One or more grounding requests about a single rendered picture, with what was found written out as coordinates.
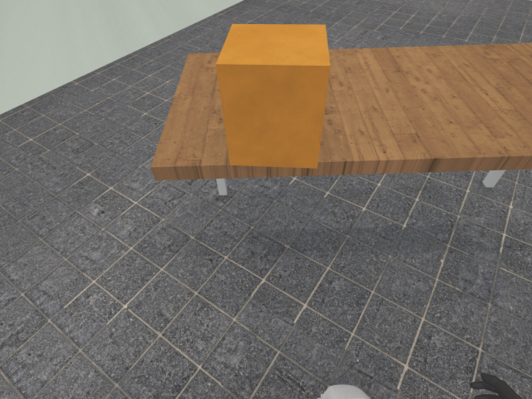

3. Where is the table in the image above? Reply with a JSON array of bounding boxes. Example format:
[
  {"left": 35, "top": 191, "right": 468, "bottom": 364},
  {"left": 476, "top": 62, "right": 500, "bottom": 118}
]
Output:
[{"left": 150, "top": 43, "right": 532, "bottom": 195}]

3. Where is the carton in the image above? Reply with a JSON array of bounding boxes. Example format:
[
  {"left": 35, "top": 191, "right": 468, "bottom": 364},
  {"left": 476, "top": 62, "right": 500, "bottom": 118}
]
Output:
[{"left": 216, "top": 24, "right": 330, "bottom": 169}]

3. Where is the right robot hand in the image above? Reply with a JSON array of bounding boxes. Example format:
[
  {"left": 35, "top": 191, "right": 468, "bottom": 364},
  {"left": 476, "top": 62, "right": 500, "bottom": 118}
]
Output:
[{"left": 470, "top": 372, "right": 522, "bottom": 399}]

